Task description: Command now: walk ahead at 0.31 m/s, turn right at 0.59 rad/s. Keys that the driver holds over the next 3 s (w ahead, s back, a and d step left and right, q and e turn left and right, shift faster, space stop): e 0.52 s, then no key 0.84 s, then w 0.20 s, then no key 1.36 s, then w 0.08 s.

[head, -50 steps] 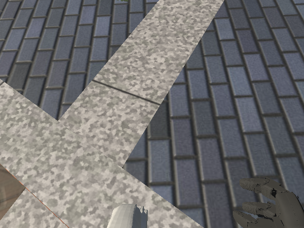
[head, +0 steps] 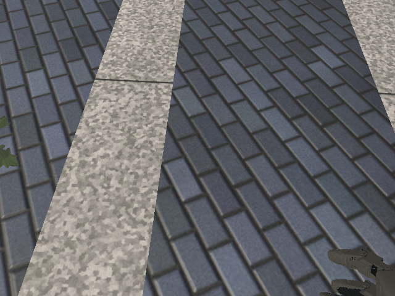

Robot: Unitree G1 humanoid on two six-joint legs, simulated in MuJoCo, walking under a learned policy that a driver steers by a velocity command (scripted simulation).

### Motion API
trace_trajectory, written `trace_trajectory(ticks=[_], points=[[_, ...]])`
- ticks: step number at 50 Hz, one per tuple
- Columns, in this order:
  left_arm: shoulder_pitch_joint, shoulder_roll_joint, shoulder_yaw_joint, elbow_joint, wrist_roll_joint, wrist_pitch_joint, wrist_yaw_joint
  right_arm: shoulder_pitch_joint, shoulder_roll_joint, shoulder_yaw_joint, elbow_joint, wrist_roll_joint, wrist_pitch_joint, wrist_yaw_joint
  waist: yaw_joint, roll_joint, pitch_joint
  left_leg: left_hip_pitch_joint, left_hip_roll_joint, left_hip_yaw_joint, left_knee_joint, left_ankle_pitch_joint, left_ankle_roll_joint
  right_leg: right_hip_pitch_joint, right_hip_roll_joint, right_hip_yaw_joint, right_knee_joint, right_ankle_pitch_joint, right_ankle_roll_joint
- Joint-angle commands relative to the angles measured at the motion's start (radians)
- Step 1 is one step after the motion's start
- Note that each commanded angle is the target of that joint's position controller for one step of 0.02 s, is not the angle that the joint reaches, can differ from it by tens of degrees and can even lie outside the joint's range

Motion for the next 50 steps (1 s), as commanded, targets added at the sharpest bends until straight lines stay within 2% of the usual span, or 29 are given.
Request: trace_trajectory(ticks=[1, 3, 4, 5, 6, 8, 9, 11, 14, 16, 19, 21, 22, 23, 24, 25, 26, 27, 29, 31, 34, 37, 40, 41, 42, 43, 44, 46, 50], points=[[-0.097, 0.218, 0.047, -0.126, -0.024, -0.003, 0.029, 0.111, -0.124, -0.05, -0.01, 0.013, 0.02, -0.022, -0.127, -0.076, -0.043, 0.52, -0.145, 0.107, -0.213, 0.271, -0.026, -0.327, -0.099, 0.151, -0.053, 0.374, -0.079], [-0.117, 0.154, 0.037, -0.151, -0.033, 0.006, 0.037, 0.197, -0.143, -0.068, -0.002, -0.007, 0.04, -0.034, -0.2, -0.087, -0.098, 0.642, -0.106, 0.081, -0.284, 0.301, 0.008, -0.28, -0.043, 0.139, 0.163, 0.401, 0.003], [-0.134, 0.094, 0.022, -0.187, -0.016, 0.005, 0.038, 0.312, -0.188, -0.078, 0.015, -0.033, 0.046, -0.038, -0.246, -0.018, -0.193, 0.798, 0.063, -0.044, -0.25, 0.504, 0.077, -0.343, -0.005, 0.084, 0.414, 0.192, 0.057], [0.065, 0.001, 0.0, -0.194, -0.001, -0.003, 0.035, 0.327, -0.227, -0.072, -0.001, -0.062, 0.06, -0.029, -0.148, 0.266, -0.356, 0.962, 0.37, -0.38, -0.239, 0.94, 0.242, -0.45, 0.069, 0.025, 0.751, -0.417, 0.093], [0.17, 0.075, -0.001, -0.207, -0.019, 0.003, 0.025, 0.296, -0.238, -0.086, -0.006, -0.039, 0.069, -0.012, -0.102, 0.369, -0.459, 0.96, 0.474, -0.628, -0.298, 0.666, 0.358, -0.516, -0.032, 0.022, 0.96, -0.373, 0.102], [-0.014, 0.152, 0.026, -0.234, -0.019, 0.05, 0.036, 0.125, -0.103, -0.063, -0.048, -0.024, 0.088, -0.016, -0.115, 0.16, -0.216, 0.695, 0.318, -0.358, -0.375, 0.213, 0.304, -0.613, -0.124, -0.083, 1.029, -0.2, 0.128], [-0.069, 0.167, 0.039, -0.252, -0.018, 0.072, 0.045, 0.085, -0.084, -0.056, -0.043, -0.033, 0.097, -0.018, -0.102, 0.121, -0.144, 0.556, 0.26, -0.25, -0.401, 0.169, 0.281, -0.575, -0.149, -0.094, 1.006, -0.165, 0.13], [-0.111, 0.134, 0.039, -0.295, -0.012, 0.091, 0.046, 0.047, -0.104, -0.068, -0.016, -0.046, 0.104, -0.019, -0.072, 0.137, -0.059, 0.366, 0.187, -0.084, -0.457, 0.151, 0.25, -0.466, -0.175, -0.121, 0.845, -0.128, 0.118], [-0.156, 0.089, 0.024, -0.335, -0.004, 0.08, 0.032, 0.047, -0.147, -0.092, 0.002, -0.038, 0.102, -0.022, -0.073, 0.127, -0.109, 0.357, 0.191, 0.023, -0.459, 0.346, 0.285, -0.341, -0.187, -0.153, 0.563, -0.069, 0.103], [-0.17, 0.117, 0.027, -0.348, -0.004, 0.08, 0.015, 0.035, -0.166, -0.102, 0.004, -0.019, 0.109, -0.022, -0.074, 0.141, -0.155, 0.376, 0.222, 0.043, -0.458, 0.366, 0.296, -0.251, -0.189, -0.158, 0.425, 0.014, 0.091], [-0.192, 0.162, 0.041, -0.369, -0.002, 0.099, -0.007, 0.051, -0.182, -0.111, 0.021, 0.004, 0.122, -0.022, -0.072, 0.142, -0.155, 0.389, 0.244, 0.068, -0.435, 0.178, 0.263, -0.157, -0.17, -0.184, 0.263, 0.097, 0.056], [-0.176, 0.186, 0.059, -0.367, 0.01, 0.109, -0.01, 0.08, -0.161, -0.109, 0.042, 0.01, 0.131, -0.021, -0.063, 0.102, -0.132, 0.325, 0.197, 0.122, -0.345, -0.046, 0.192, -0.036, -0.13, -0.202, 0.139, 0.15, 0.003], [-0.151, 0.221, 0.073, -0.37, 0.016, 0.111, -0.003, 0.123, -0.124, -0.102, 0.063, -0.001, 0.138, -0.016, -0.061, 0.001, -0.096, 0.226, 0.147, 0.19, -0.211, -0.194, 0.122, 0.041, -0.176, -0.112, 0.032, 0.184, -0.044], [-0.165, 0.34, 0.095, -0.409, 0.021, 0.112, 0.016, 0.167, -0.068, -0.085, 0.041, -0.041, 0.144, -0.006, -0.113, -0.323, -0.058, -0.003, -0.01, 0.309, 0.139, -0.475, 0.013, 0.115, -0.444, 0.267, -0.079, 0.35, -0.164], [-0.16, 0.356, 0.092, -0.433, 0.047, 0.097, 0.014, 0.05, -0.117, -0.102, -0.003, -0.04, 0.139, -0.017, -0.04, -0.319, -0.068, -0.087, -0.074, 0.138, 0.305, -0.506, 0.02, 0.014, -0.504, 0.399, -0.164, 0.258, -0.283], [-0.197, 0.324, 0.083, -0.438, 0.051, 0.081, 0.013, 0.026, -0.148, -0.113, -0.008, -0.021, 0.14, -0.024, -0.056, -0.231, -0.049, -0.096, -0.056, 0.088, 0.378, -0.419, 0.035, -0.011, -0.449, 0.333, -0.17, 0.184, -0.252], [-0.267, 0.293, 0.075, -0.448, 0.033, 0.07, 0.016, 0.066, -0.153, -0.119, 0.011, -0.017, 0.145, -0.03, -0.098, -0.185, -0.039, -0.097, -0.042, 0.075, 0.377, -0.322, 0.04, -0.031, -0.395, 0.26, -0.15, 0.164, -0.189], [-0.318, 0.257, 0.063, -0.462, 0.019, 0.067, 0.018, 0.101, -0.154, -0.123, 0.041, -0.025, 0.151, -0.037, -0.114, -0.142, -0.063, -0.069, -0.031, 0.075, 0.381, -0.267, 0.03, -0.037, -0.363, 0.202, -0.128, 0.179, -0.148], [-0.357, 0.22, 0.045, -0.473, 0.019, 0.067, 0.024, 0.14, -0.143, -0.123, 0.052, -0.032, 0.152, -0.035, -0.137, -0.137, -0.097, 0.033, -0.045, 0.098, 0.419, -0.202, 0.008, -0.099, -0.321, 0.124, -0.101, 0.309, -0.141], [-0.349, 0.199, 0.036, -0.468, 0.025, 0.065, 0.027, 0.144, -0.118, -0.113, 0.047, -0.021, 0.15, -0.028, -0.134, -0.131, -0.106, 0.067, -0.045, 0.102, 0.343, -0.181, -0.003, -0.089, -0.306, 0.096, -0.088, 0.357, -0.15], [-0.338, 0.2, 0.038, -0.461, 0.025, 0.071, 0.028, 0.117, -0.081, -0.09, 0.033, -0.02, 0.149, -0.019, -0.106, -0.145, -0.105, 0.148, -0.037, 0.102, 0.138, -0.206, -0.004, -0.068, -0.312, 0.112, -0.072, 0.335, -0.163], [-0.324, 0.202, 0.038, -0.447, 0.027, 0.079, 0.02, 0.119, -0.096, -0.088, 0.024, -0.014, 0.146, -0.004, -0.084, -0.158, -0.097, 0.257, -0.046, 0.115, -0.003, -0.245, 0.007, -0.083, -0.332, 0.16, -0.056, 0.308, -0.183], [-0.332, 0.161, 0.02, -0.425, 0.01, 0.081, 0.016, 0.183, -0.079, -0.083, 0.04, -0.024, 0.138, 0.013, -0.134, -0.124, -0.063, 0.45, -0.056, 0.133, -0.336, -0.025, 0.049, -0.147, -0.28, 0.154, -0.014, 0.244, -0.122], [-0.296, 0.134, 0.013, -0.414, 0.018, 0.075, 0.017, 0.208, -0.114, -0.086, 0.04, -0.045, 0.135, 0.014, -0.121, -0.064, -0.072, 0.535, 0.017, 0.056, -0.365, 0.086, 0.077, -0.192, -0.23, 0.123, 0.035, 0.149, -0.062], [-0.242, 0.117, 0.013, -0.42, 0.029, 0.065, 0.012, 0.18, -0.193, -0.101, 0.032, -0.055, 0.133, 0.011, -0.045, 0.122, -0.064, 0.529, 0.127, -0.052, -0.353, 0.178, 0.148, -0.238, -0.124, 0.0, 0.115, 0.021, -0.001], [-0.28, 0.135, 0.017, -0.427, 0.034, 0.061, 0.012, 0.131, -0.138, -0.088, 0.031, -0.053, 0.131, 0.014, -0.051, 0.223, -0.05, 0.39, 0.17, -0.122, -0.414, 0.046, 0.23, -0.161, -0.118, -0.051, 0.104, -0.024, 0.043], [-0.313, 0.16, 0.026, -0.421, 0.035, 0.063, 0.013, 0.08, -0.083, -0.072, 0.011, -0.05, 0.127, 0.016, -0.058, 0.188, -0.021, 0.357, 0.128, -0.088, -0.426, -0.059, 0.206, -0.115, -0.133, -0.048, 0.089, 0.037, 0.053], [-0.358, 0.141, 0.027, -0.418, 0.037, 0.074, 0.015, 0.109, -0.094, -0.074, 0.019, -0.04, 0.119, 0.011, -0.092, 0.148, -0.011, 0.355, 0.064, -0.027, -0.408, -0.164, 0.139, -0.09, -0.129, -0.048, 0.082, 0.107, 0.047], [-0.327, 0.122, 0.029, -0.393, 0.03, 0.069, 0.01, 0.156, -0.087, -0.072, 0.028, -0.033, 0.115, -0.001, -0.107, 0.051, 0.016, 0.375, 0.023, 0.03, -0.374, -0.191, 0.115, -0.104, -0.142, -0.025, 0.045, 0.131, 0.032]])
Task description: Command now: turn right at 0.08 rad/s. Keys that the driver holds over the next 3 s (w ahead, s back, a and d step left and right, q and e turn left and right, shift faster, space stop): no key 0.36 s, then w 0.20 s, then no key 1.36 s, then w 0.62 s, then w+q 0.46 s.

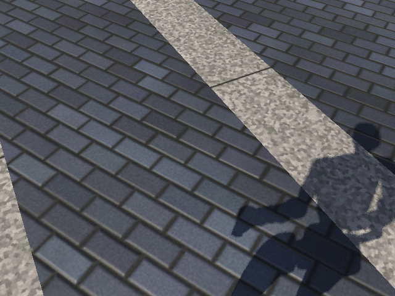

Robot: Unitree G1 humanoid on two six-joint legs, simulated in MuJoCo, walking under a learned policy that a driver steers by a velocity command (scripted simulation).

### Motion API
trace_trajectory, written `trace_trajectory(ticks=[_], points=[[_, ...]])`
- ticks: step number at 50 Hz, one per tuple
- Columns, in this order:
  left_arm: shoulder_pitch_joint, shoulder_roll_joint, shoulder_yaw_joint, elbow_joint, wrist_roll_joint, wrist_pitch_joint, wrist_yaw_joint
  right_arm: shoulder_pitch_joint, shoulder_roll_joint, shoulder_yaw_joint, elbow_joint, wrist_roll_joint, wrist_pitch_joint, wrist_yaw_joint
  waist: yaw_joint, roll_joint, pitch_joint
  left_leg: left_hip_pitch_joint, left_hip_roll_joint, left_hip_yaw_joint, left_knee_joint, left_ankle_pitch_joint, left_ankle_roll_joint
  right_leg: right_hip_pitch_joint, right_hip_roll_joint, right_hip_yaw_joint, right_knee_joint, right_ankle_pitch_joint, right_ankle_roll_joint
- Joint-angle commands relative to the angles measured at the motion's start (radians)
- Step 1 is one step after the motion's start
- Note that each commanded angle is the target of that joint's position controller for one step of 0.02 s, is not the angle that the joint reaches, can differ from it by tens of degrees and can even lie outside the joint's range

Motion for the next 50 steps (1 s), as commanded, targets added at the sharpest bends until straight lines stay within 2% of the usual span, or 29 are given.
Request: trace_trajectory(ticks=[1, 7, 18, 19, 20, 21, 22, 24, 25, 27, 28, 29, 30, 31, 32, 33, 34, 35, 36, 37, 38, 40, 41, 43, 45, 47, 48, 49, 50], points=[[-0.033, 0.084, 0.031, -0.064, -0.002, -0.022, 0.001, -0.029, -0.123, -0.028, -0.067, 0.004, -0.015, -0.011, -0.006, 0.068, -0.011, -0.039, 0.095, -0.109, -0.157, -0.033, 0.041, 0.041, -0.051, 0.052, -0.06, 0.042, -0.028], [-0.009, 0.077, 0.035, -0.037, -0.003, -0.031, 0.007, -0.02, -0.105, -0.024, -0.063, 0.006, -0.013, -0.006, -0.014, 0.007, -0.023, -0.019, 0.07, -0.081, -0.124, 0.002, 0.04, 0.055, -0.061, 0.067, -0.068, 0.079, -0.022], [0.019, 0.074, 0.037, 0.005, -0.007, -0.03, 0.023, -0.002, -0.09, -0.02, -0.018, 0.01, -0.018, 0.001, -0.008, 0.022, -0.014, -0.03, 0.054, -0.066, -0.126, 0.036, 0.034, 0.099, -0.067, 0.068, -0.06, 0.129, -0.02], [0.034, 0.064, 0.035, 0.019, -0.007, -0.027, 0.025, 0.015, -0.085, -0.018, -0.005, 0.009, -0.017, 0.001, -0.008, 0.03, -0.033, -0.025, 0.047, -0.061, -0.14, -0.055, 0.037, 0.109, -0.054, 0.053, -0.061, 0.044, -0.021], [0.038, 0.069, 0.039, 0.025, -0.011, -0.024, 0.027, 0.022, -0.102, -0.023, 0.003, 0.014, -0.012, -0.001, -0.01, 0.051, -0.013, -0.038, 0.043, -0.069, -0.154, -0.186, 0.052, 0.082, -0.028, 0.025, -0.04, -0.098, -0.026], [0.043, 0.08, 0.044, 0.027, -0.016, -0.026, 0.029, 0.034, -0.132, -0.034, 0.007, 0.023, -0.008, -0.006, -0.015, 0.082, 0.019, -0.048, 0.059, -0.106, -0.178, -0.338, 0.082, 0.022, 0.0, -0.009, -0.003, -0.251, -0.031], [0.031, 0.081, 0.044, 0.021, -0.02, -0.035, 0.029, 0.057, -0.152, -0.04, 0.011, 0.029, -0.007, -0.012, -0.028, 0.112, 0.061, -0.041, 0.111, -0.187, -0.228, -0.465, 0.123, -0.063, 0.01, -0.037, 0.046, -0.31, -0.032], [-0.02, 0.056, 0.038, 0.0, -0.04, -0.069, 0.017, 0.092, -0.203, -0.055, 0.022, 0.035, -0.015, -0.019, -0.043, 0.2, 0.128, 0.003, 0.293, -0.433, -0.358, -0.588, 0.227, -0.195, -0.012, -0.1, 0.195, -0.203, -0.03], [-0.052, 0.061, 0.038, -0.007, -0.044, -0.084, 0.011, 0.098, -0.213, -0.06, 0.026, 0.036, -0.02, -0.021, -0.054, 0.194, 0.153, -0.01, 0.336, -0.49, -0.38, -0.549, 0.255, -0.223, -0.05, -0.075, 0.235, -0.186, -0.038], [-0.053, 0.059, 0.039, -0.004, -0.047, -0.104, -0.003, 0.082, -0.206, -0.058, 0.025, 0.036, -0.03, -0.015, -0.044, 0.173, 0.136, 0.028, 0.324, -0.44, -0.37, -0.404, 0.244, -0.217, -0.074, -0.076, 0.204, -0.246, -0.058], [-0.027, 0.051, 0.038, 0.009, -0.047, -0.111, -0.01, 0.05, -0.205, -0.057, 0.021, 0.046, -0.029, -0.009, -0.022, 0.165, 0.118, 0.004, 0.285, -0.365, -0.354, -0.334, 0.218, -0.124, -0.066, -0.097, 0.106, -0.22, -0.068], [0.017, 0.042, 0.039, 0.039, -0.04, -0.114, -0.013, 0.007, -0.197, -0.054, 0.017, 0.053, -0.023, -0.004, 0.011, 0.147, 0.1, -0.055, 0.221, -0.263, -0.305, -0.204, 0.184, 0.03, -0.032, -0.136, -0.017, -0.089, -0.069], [0.068, 0.05, 0.049, 0.071, -0.029, -0.111, -0.012, 0.013, -0.182, -0.049, 0.025, 0.049, -0.019, -0.001, 0.029, 0.131, 0.055, -0.079, 0.17, -0.195, -0.228, -0.048, 0.154, 0.161, 0.003, -0.15, -0.067, 0.027, -0.056], [0.136, 0.078, 0.061, 0.085, -0.023, -0.106, -0.008, 0.011, -0.157, -0.041, 0.028, 0.042, -0.021, -0.002, 0.056, 0.097, -0.002, -0.095, 0.129, -0.134, -0.11, 0.08, 0.109, 0.263, -0.028, -0.096, -0.091, 0.07, -0.062], [0.222, 0.16, 0.079, 0.089, -0.017, -0.101, 0.003, -0.003, -0.1, -0.022, 0.005, 0.018, -0.027, -0.003, 0.064, -0.097, -0.072, -0.184, 0.027, -0.018, 0.181, 0.054, 0.031, 0.374, -0.206, 0.146, -0.163, 0.251, -0.114], [0.28, 0.227, 0.09, 0.098, -0.012, -0.095, -0.002, 0.018, -0.098, -0.021, -0.01, 0.021, -0.035, -0.008, 0.071, -0.306, -0.092, -0.356, -0.045, 0.006, 0.388, -0.259, -0.023, 0.437, -0.391, 0.42, -0.242, 0.417, -0.272], [0.25, 0.154, 0.066, 0.09, -0.015, -0.1, -0.003, 0.028, -0.153, -0.038, 0.004, 0.03, -0.033, -0.009, 0.055, -0.171, -0.058, -0.41, 0.003, -0.062, 0.546, -0.359, -0.033, 0.404, -0.417, 0.427, -0.233, 0.467, -0.319], [0.197, 0.135, 0.057, 0.081, -0.017, -0.103, -0.003, 0.03, -0.163, -0.043, 0.014, 0.039, -0.029, -0.003, 0.032, -0.1, -0.034, -0.437, 0.024, -0.078, 0.606, -0.316, -0.027, 0.382, -0.385, 0.338, -0.215, 0.513, -0.296], [0.144, 0.136, 0.054, 0.071, -0.019, -0.102, -0.005, 0.034, -0.148, -0.042, 0.032, 0.039, -0.022, -0.001, 0.011, -0.045, -0.037, -0.434, 0.049, -0.067, 0.589, -0.254, -0.023, 0.359, -0.342, 0.25, -0.22, 0.533, -0.257], [0.096, 0.126, 0.047, 0.065, -0.025, -0.1, -0.004, 0.021, -0.139, -0.042, 0.035, 0.032, -0.016, -0.002, -0.002, -0.024, -0.017, -0.419, 0.074, -0.071, 0.521, -0.179, -0.026, 0.329, -0.316, 0.192, -0.235, 0.562, -0.23], [0.07, 0.099, 0.036, 0.069, -0.021, -0.096, 0.001, 0.015, -0.115, -0.037, 0.042, 0.028, -0.01, -0.001, -0.014, -0.033, -0.017, -0.351, 0.081, -0.062, 0.441, -0.114, -0.035, 0.279, -0.272, 0.12, -0.247, 0.597, -0.207], [0.064, 0.093, 0.03, 0.088, -0.008, -0.087, 0.01, 0.017, -0.075, -0.024, 0.054, 0.024, -0.004, 0.003, -0.025, -0.069, -0.036, -0.223, 0.061, -0.03, 0.282, -0.035, -0.054, 0.222, -0.214, 0.023, -0.237, 0.667, -0.192], [0.06, 0.107, 0.031, 0.094, -0.007, -0.083, 0.013, 0.002, -0.072, -0.02, 0.052, 0.022, -0.003, 0.002, -0.022, -0.082, -0.044, -0.169, 0.049, -0.016, 0.208, -0.013, -0.057, 0.204, -0.199, -0.005, -0.229, 0.698, -0.191], [0.073, 0.144, 0.038, 0.115, -0.01, -0.073, 0.015, -0.029, -0.095, -0.021, 0.047, 0.025, 0.0, -0.004, -0.009, -0.096, -0.062, -0.1, 0.027, 0.004, 0.116, 0.038, -0.059, 0.196, -0.214, 0.0, -0.22, 0.721, -0.201], [0.058, 0.14, 0.035, 0.13, -0.022, -0.066, 0.015, -0.036, -0.113, -0.024, 0.05, 0.028, 0.005, -0.005, -0.016, -0.092, -0.057, -0.036, 0.024, 0.003, 0.021, 0.115, -0.04, 0.18, -0.226, 0.013, -0.209, 0.646, -0.196], [0.071, 0.118, 0.028, 0.158, -0.033, -0.066, 0.01, -0.029, -0.136, -0.031, 0.06, 0.009, 0.005, -0.007, -0.035, -0.045, -0.04, 0.077, 0.032, -0.016, -0.139, 0.309, 0.0, 0.139, -0.189, 0.013, -0.189, 0.447, -0.144], [0.097, 0.095, 0.021, 0.171, -0.015, -0.072, 0.008, -0.015, -0.182, -0.042, 0.063, 0.002, 0.005, -0.014, -0.027, 0.01, -0.059, 0.165, 0.095, -0.084, -0.136, 0.512, 0.022, 0.107, -0.148, -0.007, -0.158, 0.301, -0.101], [0.175, 0.083, 0.022, 0.188, -0.001, -0.076, 0.008, -0.027, -0.232, -0.053, 0.066, 0.006, 0.006, -0.018, 0.032, 0.104, -0.082, 0.233, 0.133, -0.111, -0.064, 0.619, 0.076, 0.058, -0.079, -0.047, -0.153, 0.129, -0.057], [0.184, 0.064, 0.015, 0.205, 0.001, -0.071, 0.012, -0.056, -0.173, -0.043, 0.073, 0.02, 0.01, -0.014, 0.028, 0.135, -0.088, 0.216, 0.13, -0.113, -0.045, 0.547, 0.118, 0.066, -0.059, -0.068, -0.16, 0.046, -0.025]])
Over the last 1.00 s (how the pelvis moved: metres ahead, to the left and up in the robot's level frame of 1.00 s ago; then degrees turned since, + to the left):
0.14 0.03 0.00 -26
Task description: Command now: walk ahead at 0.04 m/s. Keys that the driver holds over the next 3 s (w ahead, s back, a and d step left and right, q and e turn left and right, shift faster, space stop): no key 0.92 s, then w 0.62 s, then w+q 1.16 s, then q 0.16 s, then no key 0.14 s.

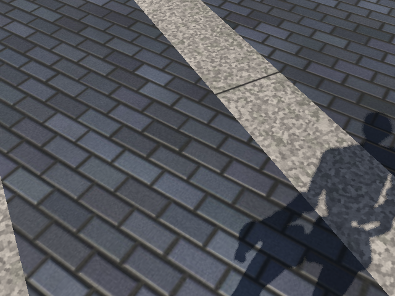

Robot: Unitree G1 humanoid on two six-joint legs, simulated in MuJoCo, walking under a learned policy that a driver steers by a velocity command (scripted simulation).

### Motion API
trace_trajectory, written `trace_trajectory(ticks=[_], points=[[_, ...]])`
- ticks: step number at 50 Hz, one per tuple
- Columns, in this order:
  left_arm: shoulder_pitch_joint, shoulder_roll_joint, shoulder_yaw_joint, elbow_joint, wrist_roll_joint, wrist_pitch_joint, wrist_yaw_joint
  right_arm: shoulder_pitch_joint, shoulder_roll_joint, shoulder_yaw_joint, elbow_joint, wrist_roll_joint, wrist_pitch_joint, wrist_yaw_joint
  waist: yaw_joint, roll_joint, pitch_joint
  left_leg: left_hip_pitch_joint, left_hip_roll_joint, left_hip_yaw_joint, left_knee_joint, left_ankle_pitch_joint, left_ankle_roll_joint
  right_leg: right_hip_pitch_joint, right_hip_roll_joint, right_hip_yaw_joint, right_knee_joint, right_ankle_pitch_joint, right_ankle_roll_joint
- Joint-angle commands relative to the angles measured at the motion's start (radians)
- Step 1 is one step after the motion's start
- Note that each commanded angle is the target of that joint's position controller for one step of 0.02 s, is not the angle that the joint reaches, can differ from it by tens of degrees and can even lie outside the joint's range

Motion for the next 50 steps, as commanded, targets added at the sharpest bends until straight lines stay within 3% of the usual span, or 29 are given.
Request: trace_trajectory(ticks=[1, 3, 5, 14, 30, 46, 47, 50], points=[[0.083, 0.094, 0.02, -0.003, 0.005, -0.001, 0.009, -0.004, -0.107, -0.03, -0.024, 0.015, 0.0, 0.0, -0.004, 0.078, -0.064, 0.235, 0.079, -0.093, -0.003, 0.365, 0.123, -0.142, -0.05, 0.034, -0.042, 0.137, 0.019], [0.046, 0.11, 0.025, 0.0, -0.005, 0.018, 0.018, -0.015, -0.096, -0.026, -0.011, 0.009, -0.006, 0.007, -0.016, 0.058, -0.05, 0.205, 0.064, -0.09, -0.004, 0.364, 0.109, -0.138, -0.051, 0.034, -0.016, 0.19, 0.024], [0.052, 0.109, 0.025, 0.013, -0.001, 0.032, 0.021, -0.009, -0.101, -0.027, 0.013, 0.007, -0.016, 0.012, -0.011, 0.05, -0.067, 0.198, 0.062, -0.086, 0.001, 0.407, 0.108, -0.1, -0.06, 0.042, -0.011, 0.237, 0.022], [0.041, 0.096, 0.022, 0.089, -0.004, 0.049, 0.024, -0.044, -0.104, -0.027, 0.08, 0.012, -0.011, 0.007, -0.01, -0.002, -0.063, 0.186, 0.045, -0.073, -0.009, 0.361, 0.107, -0.054, -0.068, 0.036, -0.02, 0.225, 0.028], [0.079, 0.067, -0.001, 0.187, -0.001, 0.03, 0.03, -0.044, -0.086, -0.023, 0.146, 0.009, 0.013, -0.009, -0.019, -0.003, 0.013, 0.147, 0.015, -0.06, -0.068, 0.071, 0.081, -0.131, -0.068, 0.018, -0.049, 0.071, 0.026], [0.152, 0.034, -0.016, 0.226, -0.002, 0.013, 0.029, -0.005, -0.071, -0.013, 0.174, 0.009, 0.017, -0.014, -0.021, -0.016, 0.031, 0.132, 0.004, -0.056, -0.08, 0.008, 0.074, -0.172, -0.069, 0.015, -0.059, 0.032, 0.02], [0.176, 0.027, -0.017, 0.236, -0.003, 0.014, 0.03, 0.016, -0.065, -0.012, 0.185, 0.009, 0.018, -0.014, -0.019, -0.016, 0.011, 0.137, -0.006, -0.048, -0.084, -0.107, 0.074, -0.164, -0.062, 0.007, -0.062, -0.05, 0.015], [0.178, 0.055, -0.007, 0.213, -0.013, 0.013, 0.037, 0.029, -0.088, -0.023, 0.186, 0.02, 0.011, -0.014, -0.011, -0.023, 0.08, 0.021, -0.029, -0.035, -0.056, -0.502, 0.089, -0.222, -0.074, 0.039, -0.053, -0.351, -0.046]])
Over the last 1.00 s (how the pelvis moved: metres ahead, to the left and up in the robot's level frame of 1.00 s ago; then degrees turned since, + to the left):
0.13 -0.02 0.00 0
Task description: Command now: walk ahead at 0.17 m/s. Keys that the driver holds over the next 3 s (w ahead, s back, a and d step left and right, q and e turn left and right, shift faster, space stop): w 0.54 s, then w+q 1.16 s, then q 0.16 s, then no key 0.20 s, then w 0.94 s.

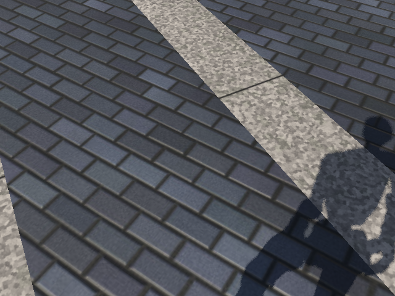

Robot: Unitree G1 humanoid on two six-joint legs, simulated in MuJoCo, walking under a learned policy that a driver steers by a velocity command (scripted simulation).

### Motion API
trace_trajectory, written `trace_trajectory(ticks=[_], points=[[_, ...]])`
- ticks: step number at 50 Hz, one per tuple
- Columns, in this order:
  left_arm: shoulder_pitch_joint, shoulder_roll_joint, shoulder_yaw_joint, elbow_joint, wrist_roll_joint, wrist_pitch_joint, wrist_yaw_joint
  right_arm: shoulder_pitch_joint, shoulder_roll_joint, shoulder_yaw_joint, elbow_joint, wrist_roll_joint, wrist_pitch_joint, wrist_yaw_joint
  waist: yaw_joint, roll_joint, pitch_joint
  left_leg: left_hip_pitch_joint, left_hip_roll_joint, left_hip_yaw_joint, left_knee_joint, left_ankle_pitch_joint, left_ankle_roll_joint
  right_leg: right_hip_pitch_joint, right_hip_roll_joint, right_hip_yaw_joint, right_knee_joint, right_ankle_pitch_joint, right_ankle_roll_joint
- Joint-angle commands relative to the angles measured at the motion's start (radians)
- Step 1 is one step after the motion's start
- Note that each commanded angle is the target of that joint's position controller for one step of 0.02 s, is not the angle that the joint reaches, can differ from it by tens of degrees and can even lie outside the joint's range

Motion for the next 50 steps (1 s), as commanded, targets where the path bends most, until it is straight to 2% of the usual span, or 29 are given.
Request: trace_trajectory(ticks=[1, 2, 4, 6, 8, 10, 11, 12, 13, 14, 15, 16, 18, 24, 28, 30, 32, 33, 34, 35, 36, 37, 38, 39, 40, 41, 43, 45, 50], points=[[0.097, 0.109, 0.021, -0.026, -0.009, -0.013, 0.007, -0.02, -0.113, -0.022, -0.044, 0.008, -0.024, 0.001, 0.017, -0.018, 0.1, -0.014, 0.03, -0.057, -0.091, -0.44, 0.044, -0.215, -0.039, 0.067, -0.152, -0.34, -0.095], [0.122, 0.122, 0.026, -0.024, -0.014, -0.023, 0.006, -0.035, -0.102, -0.021, -0.054, 0.011, -0.04, 0.006, 0.029, -0.043, 0.116, -0.053, 0.024, -0.042, -0.051, -0.398, 0.037, -0.197, -0.077, 0.126, -0.187, -0.366, -0.122], [0.17, 0.192, 0.05, -0.015, -0.023, -0.041, 0.0, -0.096, -0.067, -0.016, -0.085, 0.018, -0.073, 0.023, 0.055, -0.179, 0.144, -0.189, -0.012, 0.06, 0.151, -0.172, 0.007, -0.087, -0.24, 0.351, -0.332, -0.421, -0.205], [0.116, 0.197, 0.057, -0.039, -0.022, -0.056, -0.006, -0.096, -0.07, -0.014, -0.099, 0.022, -0.096, 0.037, 0.031, -0.182, 0.184, -0.257, 0.052, 0.02, 0.237, -0.157, 0.033, -0.071, -0.325, 0.431, -0.352, -0.309, -0.236], [0.062, 0.175, 0.052, -0.061, -0.031, -0.062, -0.017, -0.032, -0.071, -0.016, -0.087, 0.032, -0.112, 0.045, -0.021, -0.15, 0.176, -0.129, 0.046, 0.047, 0.061, -0.164, 0.05, -0.091, -0.26, 0.307, -0.281, -0.161, -0.18], [0.018, 0.185, 0.051, -0.086, -0.025, -0.062, -0.027, 0.165, -0.113, -0.045, -0.012, 0.026, -0.111, 0.044, -0.1, -0.109, 0.08, 0.24, -0.018, 0.073, -0.035, -0.039, 0.045, -0.236, -0.146, 0.162, -0.106, 0.127, -0.124], [-0.02, 0.146, 0.04, -0.115, -0.025, -0.07, -0.03, 0.32, -0.193, -0.072, 0.02, 0.02, -0.112, 0.041, -0.16, 0.072, 0.015, 0.419, 0.136, -0.2, -0.158, -0.109, 0.116, -0.383, -0.037, 0.029, 0.223, 0.279, -0.062], [-0.011, 0.075, 0.021, -0.15, -0.025, -0.09, -0.027, 0.456, -0.264, -0.082, 0.035, 0.02, -0.115, 0.048, -0.177, 0.313, -0.087, 0.578, 0.371, -0.661, -0.345, -0.166, 0.259, -0.587, 0.072, -0.009, 0.579, -0.053, -0.012], [-0.046, 0.111, 0.032, -0.164, -0.045, -0.105, -0.032, 0.38, -0.177, -0.046, 0.025, 0.004, -0.128, 0.05, -0.123, 0.19, -0.044, 0.525, 0.424, -0.741, -0.371, -0.192, 0.273, -0.681, 0.027, 0.109, 0.766, -0.125, -0.039], [-0.07, 0.124, 0.034, -0.174, -0.058, -0.113, -0.042, 0.29, -0.132, -0.029, -0.007, 0.002, -0.136, 0.05, -0.086, 0.119, 0.024, 0.457, 0.402, -0.615, -0.362, -0.154, 0.245, -0.727, -0.024, 0.123, 0.823, -0.045, -0.071], [-0.079, 0.126, 0.037, -0.172, -0.052, -0.117, -0.046, 0.23, -0.111, -0.017, -0.028, -0.003, -0.139, 0.055, -0.058, 0.056, 0.039, 0.404, 0.356, -0.486, -0.374, -0.107, 0.211, -0.716, -0.068, 0.111, 0.796, 0.051, -0.089], [-0.089, 0.135, 0.046, -0.174, -0.04, -0.116, -0.046, 0.202, -0.105, -0.009, -0.04, -0.005, -0.138, 0.06, -0.038, 0.031, 0.059, 0.358, 0.317, -0.386, -0.386, -0.021, 0.184, -0.696, -0.098, 0.096, 0.736, 0.119, -0.092], [-0.085, 0.14, 0.058, -0.173, -0.033, -0.103, -0.052, 0.224, -0.083, 0.004, -0.037, -0.011, -0.126, 0.055, -0.018, 0.06, 0.05, 0.312, 0.251, -0.243, -0.407, 0.127, 0.148, -0.624, -0.119, 0.063, 0.647, 0.179, -0.08], [-0.335, 0.086, 0.032, -0.274, -0.021, -0.086, -0.063, 0.277, -0.154, 0.0, -0.049, -0.013, -0.109, 0.018, -0.049, 0.049, 0.097, 0.228, 0.221, -0.107, -0.461, 0.274, 0.152, -0.606, -0.095, -0.004, 0.261, 0.364, -0.01], [-0.464, 0.108, 0.024, -0.317, -0.03, -0.089, -0.081, 0.348, -0.164, -0.008, -0.038, 0.005, -0.106, 0.016, -0.077, 0.058, 0.123, 0.258, 0.244, -0.088, -0.464, 0.264, 0.146, -0.531, -0.057, -0.02, 0.092, 0.436, -0.02], [-0.486, 0.126, 0.027, -0.339, -0.031, -0.096, -0.091, 0.355, -0.165, -0.013, -0.036, 0.011, -0.1, 0.015, -0.06, 0.062, 0.126, 0.331, 0.272, -0.105, -0.421, 0.324, 0.136, -0.526, -0.048, 0.002, 0.033, 0.409, -0.041], [-0.431, 0.171, 0.044, -0.337, -0.03, -0.106, -0.096, 0.326, -0.19, -0.024, -0.05, 0.01, -0.091, 0.014, -0.007, 0.086, 0.073, 0.379, 0.285, -0.113, -0.327, 0.52, 0.115, -0.412, -0.016, -0.002, -0.003, 0.354, -0.063], [-0.344, 0.205, 0.061, -0.318, -0.031, -0.108, -0.093, 0.306, -0.202, -0.028, -0.06, 0.005, -0.086, 0.015, 0.045, 0.107, 0.006, 0.377, 0.271, -0.102, -0.218, 0.69, 0.101, -0.276, 0.017, -0.024, -0.002, 0.328, -0.08], [-0.163, 0.25, 0.087, -0.267, -0.035, -0.107, -0.085, 0.286, -0.189, -0.023, -0.074, -0.003, -0.081, 0.018, 0.134, 0.11, -0.105, 0.305, 0.217, -0.071, -0.017, 0.744, 0.072, -0.034, 0.03, -0.031, 0.002, 0.323, -0.106], [0.032, 0.331, 0.109, -0.233, -0.018, -0.104, -0.071, 0.282, -0.148, -0.006, -0.108, -0.019, -0.081, 0.022, 0.194, 0.028, -0.269, 0.075, 0.151, -0.038, 0.3, 0.468, 0.035, 0.303, -0.162, 0.171, 0.038, 0.274, -0.166], [0.088, 0.387, 0.115, -0.208, 0.002, -0.099, -0.079, 0.445, 0.026, 0.035, -0.111, 0.001, -0.099, 0.031, 0.097, -0.273, -0.47, -0.262, -0.023, -0.049, 0.658, -0.27, -0.019, 0.608, -0.426, 0.67, -0.111, 0.048, -0.32], [0.061, 0.279, 0.088, -0.217, 0.0, -0.101, -0.08, 0.38, -0.093, 0.007, -0.101, 0.037, -0.117, 0.031, 0.129, -0.209, -0.417, -0.346, 0.014, -0.168, 0.788, -0.306, -0.007, 0.526, -0.4, 0.757, -0.234, -0.059, -0.289], [-0.043, 0.227, 0.072, -0.23, -0.007, -0.105, -0.076, 0.27, -0.153, -0.013, -0.143, 0.055, -0.123, 0.026, 0.109, -0.169, -0.233, -0.42, 0.064, -0.135, 0.818, -0.223, 0.006, 0.372, -0.374, 0.577, -0.248, -0.036, -0.232], [-0.133, 0.194, 0.06, -0.245, -0.007, -0.109, -0.076, 0.221, -0.153, -0.016, -0.156, 0.047, -0.122, 0.016, 0.075, -0.084, -0.149, -0.383, 0.118, -0.115, 0.788, -0.123, 0.009, 0.207, -0.344, 0.441, -0.273, 0.072, -0.206], [-0.183, 0.167, 0.054, -0.244, 0.001, -0.114, -0.079, 0.203, -0.144, -0.026, -0.158, 0.03, -0.114, 0.01, 0.043, -0.06, -0.095, -0.329, 0.149, -0.113, 0.739, -0.065, 0.011, 0.074, -0.307, 0.33, -0.305, 0.161, -0.186], [-0.206, 0.148, 0.049, -0.235, 0.012, -0.118, -0.081, 0.235, -0.12, -0.031, -0.155, 0.027, -0.099, 0.011, 0.005, -0.086, -0.078, -0.261, 0.177, -0.123, 0.706, -0.032, 0.015, -0.006, -0.274, 0.24, -0.333, 0.199, -0.17], [-0.209, 0.141, 0.052, -0.217, 0.011, -0.121, -0.079, 0.25, -0.081, -0.034, -0.163, 0.033, -0.069, 0.013, -0.022, -0.092, -0.042, -0.232, 0.19, -0.114, 0.666, -0.027, 0.019, -0.077, -0.255, 0.137, -0.381, 0.238, -0.176], [-0.2, 0.172, 0.061, -0.204, 0.011, -0.125, -0.069, 0.198, -0.086, -0.04, -0.2, 0.027, -0.049, 0.011, -0.031, -0.076, 0.001, -0.293, 0.199, -0.117, 0.623, 0.022, 0.011, -0.101, -0.262, 0.073, -0.416, 0.274, -0.19], [-0.152, 0.22, 0.074, -0.197, 0.016, -0.113, -0.038, 0.06, -0.096, -0.045, -0.263, 0.014, -0.055, 0.035, -0.007, -0.04, 0.035, -0.391, 0.187, -0.105, 0.381, 0.251, -0.015, -0.027, -0.248, -0.069, -0.429, 0.343, -0.179]])
Over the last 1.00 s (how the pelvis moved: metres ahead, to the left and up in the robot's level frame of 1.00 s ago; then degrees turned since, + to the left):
0.00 0.02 0.00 1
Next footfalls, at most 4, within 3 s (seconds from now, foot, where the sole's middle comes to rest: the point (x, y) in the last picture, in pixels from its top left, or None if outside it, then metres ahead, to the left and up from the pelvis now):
0.70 right None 0.47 -0.13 -0.77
1.24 left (156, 247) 0.69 0.18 -0.77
1.74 right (169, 170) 1.05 0.15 -0.77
2.20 left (115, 198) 0.91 0.36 -0.77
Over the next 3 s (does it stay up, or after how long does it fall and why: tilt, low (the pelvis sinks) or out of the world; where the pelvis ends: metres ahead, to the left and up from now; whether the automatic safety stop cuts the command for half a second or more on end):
stays up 1.21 0.43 0.01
